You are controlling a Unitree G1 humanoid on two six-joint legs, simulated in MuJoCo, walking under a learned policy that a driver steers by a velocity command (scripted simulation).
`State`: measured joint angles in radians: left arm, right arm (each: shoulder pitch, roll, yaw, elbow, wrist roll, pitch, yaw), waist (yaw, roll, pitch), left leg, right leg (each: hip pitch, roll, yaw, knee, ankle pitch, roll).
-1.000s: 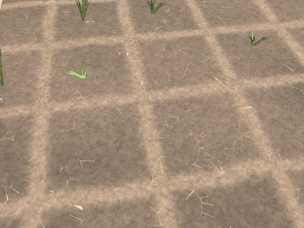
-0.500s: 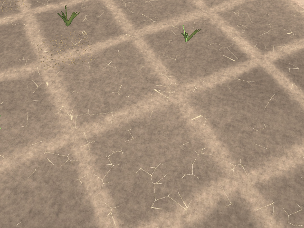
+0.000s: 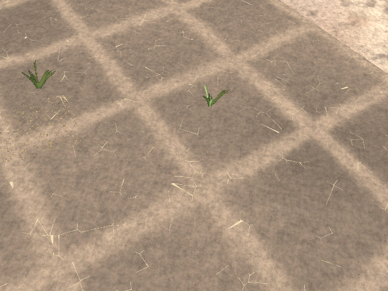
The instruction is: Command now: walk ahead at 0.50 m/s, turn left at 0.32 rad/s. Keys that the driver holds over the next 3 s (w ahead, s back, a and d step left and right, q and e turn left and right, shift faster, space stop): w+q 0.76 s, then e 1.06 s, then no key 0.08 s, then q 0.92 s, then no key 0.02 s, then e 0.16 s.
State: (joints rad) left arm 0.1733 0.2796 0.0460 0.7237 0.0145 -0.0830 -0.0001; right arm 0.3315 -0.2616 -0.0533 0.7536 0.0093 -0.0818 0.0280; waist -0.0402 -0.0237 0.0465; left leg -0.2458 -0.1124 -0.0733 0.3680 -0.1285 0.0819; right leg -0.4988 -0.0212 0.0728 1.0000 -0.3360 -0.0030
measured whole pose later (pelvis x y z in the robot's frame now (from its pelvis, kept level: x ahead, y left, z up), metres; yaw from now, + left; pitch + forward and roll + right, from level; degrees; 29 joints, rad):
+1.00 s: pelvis +0.47 +0.11 +0.00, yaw +28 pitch +1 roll +0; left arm 0.19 0.32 0.05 0.80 -0.01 -0.04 0.01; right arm 0.19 -0.25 -0.04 0.70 -0.02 -0.06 0.03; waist 0.00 -0.04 0.08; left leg -0.24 -0.07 0.06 0.37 -0.15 0.09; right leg -0.60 -0.10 0.05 1.04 -0.31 0.06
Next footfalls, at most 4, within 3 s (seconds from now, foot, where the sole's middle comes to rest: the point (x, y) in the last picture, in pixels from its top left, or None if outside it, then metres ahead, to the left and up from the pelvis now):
0.26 right None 0.30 -0.14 -0.78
0.76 left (133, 284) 0.50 0.20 -0.78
1.26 right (176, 229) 0.69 0.06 -0.78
1.72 left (114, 247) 0.63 0.28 -0.78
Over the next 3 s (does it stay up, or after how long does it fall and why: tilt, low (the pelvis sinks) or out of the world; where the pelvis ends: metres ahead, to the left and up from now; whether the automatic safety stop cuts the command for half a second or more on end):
stays up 0.58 0.17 -0.01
